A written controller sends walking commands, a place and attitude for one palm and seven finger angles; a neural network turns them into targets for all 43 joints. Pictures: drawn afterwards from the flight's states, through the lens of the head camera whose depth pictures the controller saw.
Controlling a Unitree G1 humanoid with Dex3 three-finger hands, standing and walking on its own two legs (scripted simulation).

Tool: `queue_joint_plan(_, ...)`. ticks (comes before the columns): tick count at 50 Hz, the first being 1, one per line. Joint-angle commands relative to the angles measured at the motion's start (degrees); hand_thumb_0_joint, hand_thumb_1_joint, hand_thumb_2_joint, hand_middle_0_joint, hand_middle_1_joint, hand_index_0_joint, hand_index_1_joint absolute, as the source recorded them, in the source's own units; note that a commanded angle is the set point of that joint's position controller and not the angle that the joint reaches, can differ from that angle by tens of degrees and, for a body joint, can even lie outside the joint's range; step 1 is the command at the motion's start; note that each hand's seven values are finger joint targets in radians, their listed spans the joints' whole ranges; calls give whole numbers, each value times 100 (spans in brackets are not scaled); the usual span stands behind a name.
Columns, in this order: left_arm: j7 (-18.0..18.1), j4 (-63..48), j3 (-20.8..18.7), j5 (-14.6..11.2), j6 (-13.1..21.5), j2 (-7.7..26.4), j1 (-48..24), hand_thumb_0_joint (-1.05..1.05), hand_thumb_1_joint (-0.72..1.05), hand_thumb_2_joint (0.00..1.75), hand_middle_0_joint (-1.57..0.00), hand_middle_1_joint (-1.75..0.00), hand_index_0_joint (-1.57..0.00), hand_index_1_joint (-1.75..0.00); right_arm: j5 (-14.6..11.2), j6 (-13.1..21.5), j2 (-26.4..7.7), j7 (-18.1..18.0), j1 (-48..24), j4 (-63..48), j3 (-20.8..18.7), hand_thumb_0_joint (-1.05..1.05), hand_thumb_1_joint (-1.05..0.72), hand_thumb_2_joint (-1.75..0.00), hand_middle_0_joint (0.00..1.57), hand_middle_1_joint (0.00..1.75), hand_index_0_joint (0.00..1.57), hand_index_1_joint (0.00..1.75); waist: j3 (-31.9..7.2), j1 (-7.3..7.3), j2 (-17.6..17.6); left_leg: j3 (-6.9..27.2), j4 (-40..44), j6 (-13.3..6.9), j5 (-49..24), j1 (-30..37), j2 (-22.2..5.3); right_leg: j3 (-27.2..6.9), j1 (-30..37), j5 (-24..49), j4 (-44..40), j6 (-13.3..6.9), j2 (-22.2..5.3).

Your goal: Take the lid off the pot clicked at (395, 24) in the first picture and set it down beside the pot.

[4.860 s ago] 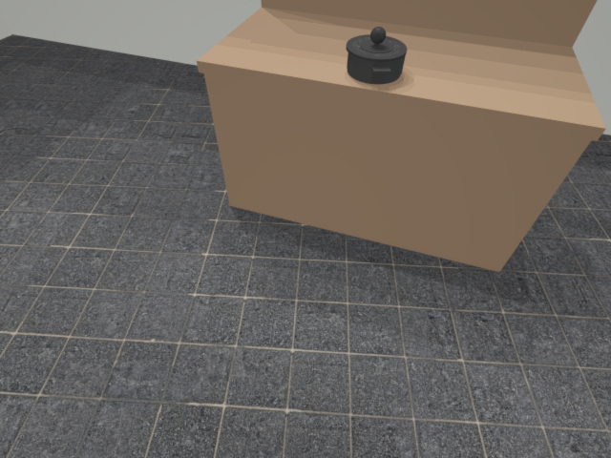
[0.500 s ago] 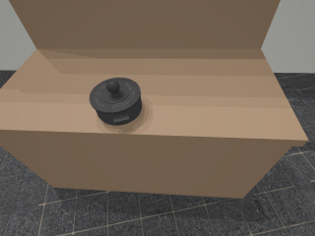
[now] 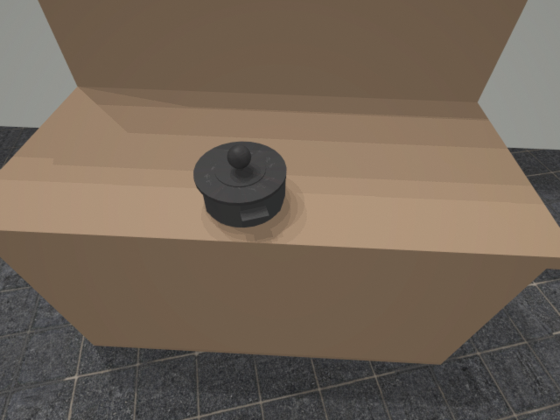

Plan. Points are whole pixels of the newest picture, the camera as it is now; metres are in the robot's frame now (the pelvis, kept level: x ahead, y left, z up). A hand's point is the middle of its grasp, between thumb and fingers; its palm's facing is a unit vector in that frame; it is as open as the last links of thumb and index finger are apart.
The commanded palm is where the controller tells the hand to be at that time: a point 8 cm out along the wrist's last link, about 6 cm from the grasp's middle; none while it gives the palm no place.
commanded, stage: come to a stop and stand still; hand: left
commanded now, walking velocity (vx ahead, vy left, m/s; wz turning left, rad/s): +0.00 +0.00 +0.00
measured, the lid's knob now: (239, 156) +0.56 +0.13 +0.06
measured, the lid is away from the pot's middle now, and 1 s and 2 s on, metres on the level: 0.00 0.00 0.00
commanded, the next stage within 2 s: look again from close up in 0.98 s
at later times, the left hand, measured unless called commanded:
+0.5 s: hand out of the picture +0.05 +0.16 -0.17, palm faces +0.00 -0.98 -0.20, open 7.4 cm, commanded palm none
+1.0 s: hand out of the picture +0.02 +0.13 -0.17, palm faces +0.03 -0.98 -0.18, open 7.4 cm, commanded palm none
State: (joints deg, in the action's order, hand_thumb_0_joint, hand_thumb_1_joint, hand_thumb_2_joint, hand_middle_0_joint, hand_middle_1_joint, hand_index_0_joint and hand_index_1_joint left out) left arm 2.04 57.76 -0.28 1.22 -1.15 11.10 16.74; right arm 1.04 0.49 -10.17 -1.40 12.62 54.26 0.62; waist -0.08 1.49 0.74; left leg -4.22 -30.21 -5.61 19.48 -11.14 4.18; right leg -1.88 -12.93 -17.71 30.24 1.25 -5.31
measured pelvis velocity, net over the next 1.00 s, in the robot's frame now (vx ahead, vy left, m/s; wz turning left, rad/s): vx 0.01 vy -0.04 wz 0.00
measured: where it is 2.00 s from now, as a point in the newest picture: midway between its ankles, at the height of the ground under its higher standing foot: outside the picture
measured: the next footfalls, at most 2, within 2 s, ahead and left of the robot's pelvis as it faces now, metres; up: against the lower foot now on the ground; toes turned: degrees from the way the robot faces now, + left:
none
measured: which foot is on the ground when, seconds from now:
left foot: down 0.00-1.00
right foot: down 0.00-1.00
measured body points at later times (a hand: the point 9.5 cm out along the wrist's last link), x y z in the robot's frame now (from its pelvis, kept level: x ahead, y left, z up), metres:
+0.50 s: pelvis +0.02 -0.02 +0.00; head +0.04 -0.01 +0.45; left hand +0.05 +0.21 -0.16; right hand +0.02 -0.25 -0.15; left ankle -0.03 +0.05 -0.73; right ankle -0.02 -0.19 -0.73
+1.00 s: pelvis +0.01 -0.04 +0.01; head +0.03 -0.03 +0.45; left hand +0.02 +0.18 -0.16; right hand +0.05 -0.28 -0.15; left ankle -0.03 +0.05 -0.73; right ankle -0.02 -0.19 -0.73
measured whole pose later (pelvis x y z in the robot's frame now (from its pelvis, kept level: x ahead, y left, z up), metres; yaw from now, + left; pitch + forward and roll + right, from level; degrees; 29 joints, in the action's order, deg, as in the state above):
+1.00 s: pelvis +0.01 -0.04 +0.01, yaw +0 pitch +0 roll +0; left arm 1.9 60.6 0.3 0.7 -0.3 9.8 15.7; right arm 0.5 0.7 -9.2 -2.1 13.1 61.9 -0.4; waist 2.5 0.8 -1.3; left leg -2.6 -27.3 -1.7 18.9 -8.3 0.7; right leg -0.1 -9.9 -17.1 27.2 2.1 -2.2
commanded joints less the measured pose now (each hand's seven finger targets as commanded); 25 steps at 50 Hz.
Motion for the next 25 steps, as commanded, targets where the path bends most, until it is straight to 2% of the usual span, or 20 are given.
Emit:
queue_joint_plan(1, 52, -249, -75, -13, 92, 492, 236, 0, 90, 90, -20, -30, -20, -30, -17, 126, -801, -62, 344, -135, -164, 0, -90, -90, 20, 30, 20, 30, 160, -85, 164, 1086, 965, 268, -2359, 109, -1079, 121, -116, 552, -71, -190, 133)
queue_joint_plan(5, 63, -227, -91, -37, 111, 571, 225, 0, 90, 90, -20, -30, -20, -30, -25, 152, -782, -81, 384, -20, -165, 0, -90, -90, 20, 30, 20, 30, -127, -80, 88, 947, 698, 267, -3115, 434, -1038, 88, 72, 1046, -77, -199, 47)
queue_joint_plan(6, 67, -210, -91, -40, 113, 579, 214, 0, 90, 90, -20, -30, -20, -30, -26, 152, -775, -84, 403, 6, -169, 0, -90, -90, 20, 30, 20, 30, -116, -90, 116, 919, 668, 280, -3164, 440, -1012, 68, 112, 1185, -81, -207, 25)
queue_joint_plan(7, 64, -212, -102, -41, 108, 614, 162, 0, 90, 90, -20, -30, -20, -30, -30, 145, -759, -88, 437, 22, -163, 0, -90, -90, 20, 30, 20, 30, -97, -91, -4, 931, 667, 273, -3170, 406, -1024, 104, 147, 1245, -77, -214, 31)
queue_joint_plan(9, 72, -200, -96, -47, 88, 583, 118, 0, 90, 90, -20, -30, -20, -30, -28, 137, -765, -100, 489, 112, -165, 0, -90, -90, 20, 30, 20, 30, -4, -107, 141, 914, 694, 297, -3248, 395, -1020, 122, 136, 1203, -37, -203, 39)
queue_joint_plan(11, 72, -145, -88, -54, 90, 586, 148, 0, 90, 90, -20, -30, -20, -30, -32, 137, -737, -102, 496, 192, -156, 0, -90, -90, 20, 30, 20, 30, 17, -86, 235, 876, 685, 282, -3089, 393, -1001, 96, 172, 1213, -97, -213, 15)
queue_joint_plan(12, 67, -149, -89, -54, 83, 616, 107, 0, 90, 90, -20, -30, -20, -30, -33, 131, -716, -102, 523, 204, -152, 0, -90, -90, 20, 30, 20, 30, 89, -84, 138, 892, 701, 272, -3001, 309, -1005, 118, 197, 1241, -124, -218, 14)
queue_joint_plan(16, 66, -69, -75, -58, 84, 575, 105, 0, 90, 90, -20, -30, -20, -30, -39, 130, -681, -103, 564, 319, -150, 0, -90, -90, 20, 30, 20, 30, 154, -93, 151, 821, 711, 282, -2665, 238, -962, 53, 240, 1387, -161, -227, -31)
queue_joint_plan(19, 66, -38, -82, -56, 95, 566, 101, 0, 90, 90, -20, -30, -20, -30, -43, 131, -653, -103, 560, 363, -162, 0, -90, -90, 20, 30, 20, 30, 144, -94, -16, 804, 682, 272, -2475, 211, -947, 0, 273, 1514, -191, -232, -47)
queue_joint_plan(25, 73, 9, -81, -58, 137, 548, 108, 0, 90, 90, -20, -30, -20, -30, -51, 139, -584, -106, 561, 449, -187, 0, -90, -90, 20, 30, 20, 30, 22, -119, -56, 706, 558, 296, -2562, 328, -926, -65, 321, 1979, -201, -250, -93)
